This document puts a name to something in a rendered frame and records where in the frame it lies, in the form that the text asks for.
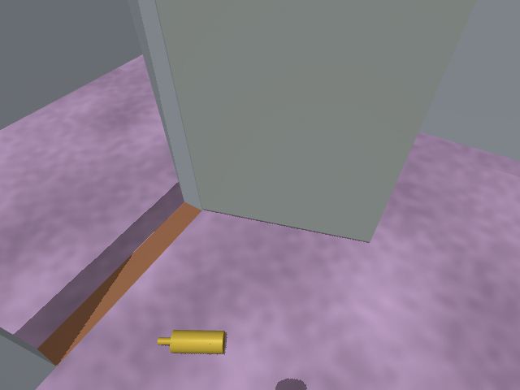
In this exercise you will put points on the bottle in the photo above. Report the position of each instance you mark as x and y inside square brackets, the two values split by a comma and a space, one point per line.
[194, 341]

